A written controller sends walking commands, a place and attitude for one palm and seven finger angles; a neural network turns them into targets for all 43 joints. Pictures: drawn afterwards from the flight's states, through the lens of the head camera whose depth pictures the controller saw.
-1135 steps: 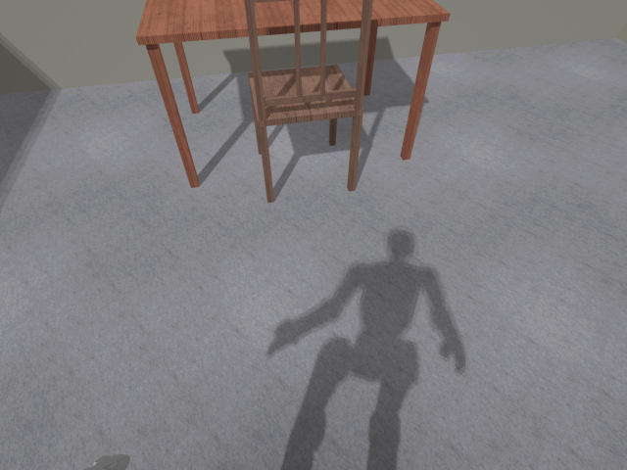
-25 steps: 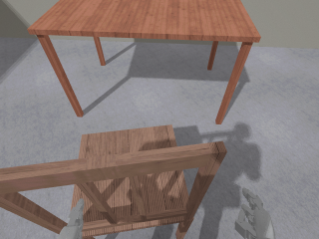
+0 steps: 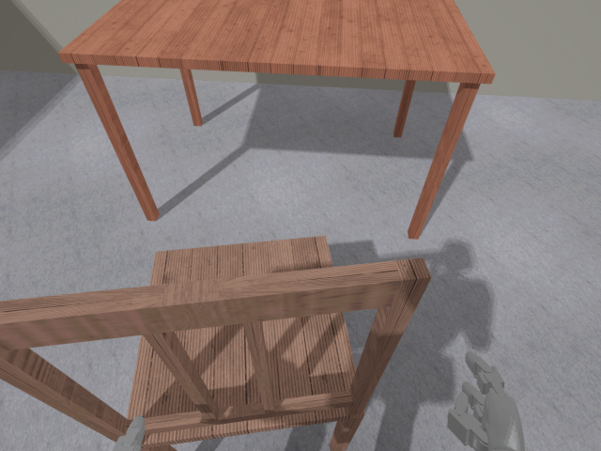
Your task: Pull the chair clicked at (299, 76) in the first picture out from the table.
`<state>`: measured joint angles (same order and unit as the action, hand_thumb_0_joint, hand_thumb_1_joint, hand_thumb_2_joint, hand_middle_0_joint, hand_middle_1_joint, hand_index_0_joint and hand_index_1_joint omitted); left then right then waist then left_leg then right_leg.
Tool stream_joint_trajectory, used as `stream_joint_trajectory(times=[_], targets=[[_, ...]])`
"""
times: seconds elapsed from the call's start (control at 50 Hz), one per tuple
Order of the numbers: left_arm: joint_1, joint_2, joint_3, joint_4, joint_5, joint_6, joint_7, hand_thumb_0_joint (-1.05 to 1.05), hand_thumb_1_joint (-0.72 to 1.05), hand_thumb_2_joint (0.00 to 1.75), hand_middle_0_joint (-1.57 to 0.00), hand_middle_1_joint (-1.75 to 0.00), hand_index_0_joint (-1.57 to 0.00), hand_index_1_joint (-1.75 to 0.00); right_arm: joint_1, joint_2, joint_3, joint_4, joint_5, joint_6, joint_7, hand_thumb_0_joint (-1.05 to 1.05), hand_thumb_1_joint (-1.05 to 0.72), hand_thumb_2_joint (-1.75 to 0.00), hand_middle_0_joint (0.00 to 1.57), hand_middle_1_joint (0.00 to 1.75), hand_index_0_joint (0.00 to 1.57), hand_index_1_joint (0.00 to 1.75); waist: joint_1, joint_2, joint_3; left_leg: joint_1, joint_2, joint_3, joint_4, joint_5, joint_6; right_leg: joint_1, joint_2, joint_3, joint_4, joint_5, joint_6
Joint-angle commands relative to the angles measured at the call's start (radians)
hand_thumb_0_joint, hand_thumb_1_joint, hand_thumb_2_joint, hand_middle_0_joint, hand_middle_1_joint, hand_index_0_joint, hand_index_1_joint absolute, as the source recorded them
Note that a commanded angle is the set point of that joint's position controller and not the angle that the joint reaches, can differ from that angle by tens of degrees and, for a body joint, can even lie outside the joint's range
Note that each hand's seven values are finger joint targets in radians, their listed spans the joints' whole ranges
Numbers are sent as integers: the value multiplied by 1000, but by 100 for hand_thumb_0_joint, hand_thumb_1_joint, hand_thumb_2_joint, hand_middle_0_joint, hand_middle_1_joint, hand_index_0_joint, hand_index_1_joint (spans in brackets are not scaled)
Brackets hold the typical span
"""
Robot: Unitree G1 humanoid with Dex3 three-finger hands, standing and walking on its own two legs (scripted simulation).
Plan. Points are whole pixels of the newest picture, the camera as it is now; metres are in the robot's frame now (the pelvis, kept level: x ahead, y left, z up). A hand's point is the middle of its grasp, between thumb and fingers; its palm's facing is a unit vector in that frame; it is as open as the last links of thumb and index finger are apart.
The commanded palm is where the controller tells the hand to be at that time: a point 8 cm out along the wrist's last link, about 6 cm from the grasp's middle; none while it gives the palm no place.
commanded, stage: draw the hand back to the body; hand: left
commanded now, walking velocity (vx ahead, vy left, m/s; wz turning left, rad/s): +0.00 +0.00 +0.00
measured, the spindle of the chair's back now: (191, 381) +0.22 +0.16 -0.01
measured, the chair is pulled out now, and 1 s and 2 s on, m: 0.66 0.65 0.65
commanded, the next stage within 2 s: step back with the hand held close in 1.52 s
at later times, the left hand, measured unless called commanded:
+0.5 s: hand (95, 448) +0.12 +0.20 +0.10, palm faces +0.07 -0.97 -0.22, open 17.2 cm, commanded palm +0.07 +0.25 +0.13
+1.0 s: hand (55, 413) +0.14 +0.24 +0.12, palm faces +0.25 -0.85 -0.47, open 10.8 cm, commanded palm +0.13 +0.29 +0.23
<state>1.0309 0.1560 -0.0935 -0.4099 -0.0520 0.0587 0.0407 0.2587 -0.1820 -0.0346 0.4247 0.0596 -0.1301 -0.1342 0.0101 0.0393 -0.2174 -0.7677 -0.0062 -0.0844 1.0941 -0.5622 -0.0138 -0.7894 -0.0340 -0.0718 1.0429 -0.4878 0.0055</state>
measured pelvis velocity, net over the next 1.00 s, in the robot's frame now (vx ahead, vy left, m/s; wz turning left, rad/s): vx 0.01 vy -0.01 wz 0.01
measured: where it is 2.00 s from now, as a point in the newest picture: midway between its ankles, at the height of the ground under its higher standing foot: outside the picture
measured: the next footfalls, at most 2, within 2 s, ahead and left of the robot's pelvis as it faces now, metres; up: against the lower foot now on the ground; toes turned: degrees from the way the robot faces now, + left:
none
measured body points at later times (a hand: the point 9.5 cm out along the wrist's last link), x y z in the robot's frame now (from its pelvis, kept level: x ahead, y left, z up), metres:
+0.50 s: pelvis -0.02 +0.00 +0.01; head -0.01 -0.01 +0.46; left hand +0.11 +0.25 +0.12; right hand +0.18 -0.23 -0.05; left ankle -0.01 +0.13 -0.66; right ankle +0.01 -0.13 -0.66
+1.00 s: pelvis +0.01 -0.01 +0.07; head +0.00 -0.03 +0.51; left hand +0.13 +0.28 +0.14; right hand +0.21 -0.21 -0.01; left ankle -0.01 +0.13 -0.66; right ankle +0.01 -0.13 -0.66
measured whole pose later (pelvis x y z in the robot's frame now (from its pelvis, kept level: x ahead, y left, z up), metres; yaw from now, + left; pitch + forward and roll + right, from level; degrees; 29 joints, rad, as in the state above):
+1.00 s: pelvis +0.01 -0.01 +0.07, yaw +1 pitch -3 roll -1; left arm 0.69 0.40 0.13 -0.38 -0.07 0.16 0.14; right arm 0.20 -0.21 0.06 0.66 0.03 -0.27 -0.13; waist 0.07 0.07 0.02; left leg -0.18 0.01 -0.08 0.59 -0.36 -0.02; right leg -0.20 -0.02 -0.08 0.56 -0.30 0.00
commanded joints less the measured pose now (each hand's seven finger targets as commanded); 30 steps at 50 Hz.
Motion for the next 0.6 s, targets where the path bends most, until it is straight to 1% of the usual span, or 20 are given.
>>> stream_joint_trajectory(times=[0.0, 0.04, 0.1, 0.12, 0.14, 0.18, 0.2, 0.24, 0.26, 0.28, 0.3, 0.36, 0.4, 0.42, 0.44, 0.46, 0.48, 0.5, 0.52, 0.58], targets=[[43, 99, 115, -279, -84, -218, -49, 0, -55, 20, 0, 0, 0, 0, -81, -109, -52, -151, 1, -105, -12, 0, -90, -90, 20, 30, 20, 30, -6, -9, -49, 29, -27, 44, -146, 255, 29, 102, 20, -23, -166, 155, -24], [33, 101, 130, -267, -99, -265, -72, 0, -55, 20, 0, 0, 0, 0, -83, -98, -51, -132, 8, -120, -4, 0, -90, -90, 20, 30, 20, 30, -8, 8, -39, 33, -25, 45, -145, 265, 27, 97, 19, -23, -163, 159, -24], [34, 113, 170, -215, -125, -340, -115, 0, -55, 20, 0, 0, 0, 0, -106, -92, -58, -107, 12, -123, 11, 0, -90, -90, 20, 30, 20, 30, 0, -36, -19, 4, -18, 40, -139, 261, 23, 111, 20, -16, -156, 169, -24], [26, 117, 178, -211, -131, -368, -134, 0, -55, 20, 0, 0, 0, 0, -116, -87, -58, -102, 14, -125, 19, 0, -90, -90, 20, 30, 20, 30, 2, -29, -25, 0, -16, 40, -136, 259, 23, 115, 18, -9, -155, 172, -23], [22, 130, 198, -203, -142, -394, -154, 0, -55, 20, 0, 0, 0, 0, -123, -85, -60, -96, 17, -125, 24, 0, -90, -90, 20, 30, 20, 30, 3, -45, -32, -5, -14, 41, -131, 257, 23, 123, 17, 0, -154, 175, -21], [11, 170, 247, -178, -163, -438, -194, 0, -55, 20, 0, 0, 0, 0, -140, -81, -62, -87, 20, -123, 35, 0, -90, -90, 20, 30, 20, 30, 12, -20, -35, -23, -11, 41, -125, 260, 19, 145, 12, 20, -153, 180, -24], [-5, 169, 258, -170, -189, -459, -217, 0, -55, 20, 0, 0, 0, 0, -159, -83, -59, -86, 22, -122, 39, 0, -90, -90, 20, 30, 20, 30, 9, -21, -18, -22, -10, 39, -126, 247, 16, 152, 10, 27, -158, 170, -23], [-45, 187, 288, -181, -229, -495, -267, 0, -55, 20, 0, 0, 0, 0, -172, -86, -53, -89, 30, -132, 44, 0, -90, -90, 20, 30, 20, 30, 10, -18, -39, -10, -10, 37, -129, 234, 17, 164, 11, 37, -169, 139, -22], [-49, 190, 309, -166, -254, -500, -286, 0, -55, 20, 0, 0, 0, 0, -177, -84, -51, -90, 35, -135, 44, 0, -90, -90, 20, 30, 20, 30, 10, -36, -32, -7, -7, 35, -135, 226, 16, 176, 11, 43, -182, 127, -20], [-56, 226, 356, -154, -263, -494, -289, 0, -55, 20, 0, 0, 0, 0, -179, -86, -53, -87, 36, -134, 40, 0, -90, -90, 20, 30, 20, 30, 20, -15, -49, 2, -8, 36, -143, 229, 16, 201, 9, 47, -189, 125, -24], [-49, 212, 358, -160, -283, -479, -292, 0, -55, 20, 0, 0, 0, 0, -192, -89, -48, -95, 39, -134, 37, 0, -90, -90, 20, 30, 20, 30, 22, 0, -25, 19, -8, 36, -157, 213, 15, 207, 9, 50, -204, 99, -25], [-121, 206, 352, -203, -294, -430, -285, 0, -48, 24, -1, -2, -1, -2, -184, -95, -34, -100, 48, -150, 28, 0, -90, -90, 20, 30, 20, 30, 12, -8, -13, 64, -3, 29, -208, 176, 19, 208, 16, 29, -242, 26, -20], [-154, 234, 378, -220, -297, -403, -272, 0, -41, 27, -2, -3, -2, -3, -183, -107, -33, -93, 45, -161, 18, 0, -90, -90, 20, 30, 20, 30, 13, 6, 4, 92, 1, 23, -226, 177, 19, 221, 16, 32, -264, 27, -22], [-183, 217, 352, -227, -290, -393, -274, 0, -37, 29, -2, -4, -2, -4, -175, -104, -22, -92, 48, -172, 17, 0, -90, -90, 20, 30, 20, 30, 5, 15, 15, 104, 1, 25, -242, 163, 21, 214, 15, 26, -279, 10, -19], [-135, 416, 451, -247, -78, -278, -84, 0, -33, 31, -3, -5, -3, -5, -159, -94, -16, -84, 5, -133, -7, 0, -90, -90, 20, 30, 20, 30, 84, 46, -29, 161, 37, 24, -319, 153, 13, 326, -12, 54, -325, 37, -50], [-112, 277, 354, -310, -59, -222, -15, 0, -30, 32, -4, -5, -4, -5, -148, -77, 2, -103, 1, -119, -17, 0, -90, -90, 20, 30, 20, 30, 47, 40, 41, 176, 33, 31, -347, 144, 13, 332, -18, 29, -348, 46, -45], [-148, 279, 346, -324, -30, -179, 35, 0, -26, 34, -4, -6, -4, -6, -144, -80, 1, -88, 0, -104, -24, 0, -90, -90, 20, 30, 20, 30, 47, 48, 60, 191, 37, 33, -357, 161, 17, 351, -16, 22, -367, 61, -46], [-136, 255, 328, -285, -16, -149, 68, 0, -22, 36, -4, -7, -4, -7, -159, -79, 9, -71, -2, -89, -28, 0, -90, -90, 20, 30, 20, 30, 40, 49, 117, 213, 39, 37, -366, 162, 19, 346, -13, 17, -386, 60, -46], [-159, 250, 314, -282, -5, -133, 90, 0, -19, 37, -5, -8, -5, -8, -158, -84, 14, -66, -4, -80, -29, 0, -90, -90, 20, 30, 20, 30, 34, 43, 140, 235, 41, 37, -383, 159, 20, 350, -14, 12, -407, 60, -43], [-277, 354, 389, -315, 20, -116, 138, 0, -8, 43, -7, -10, -7, -10, -166, -103, 25, -47, -14, -78, -43, 0, -90, -90, 20, 30, 20, 30, 39, 43, 166, 297, 46, 30, -450, 164, 19, 404, -14, 1, -463, 72, -46]])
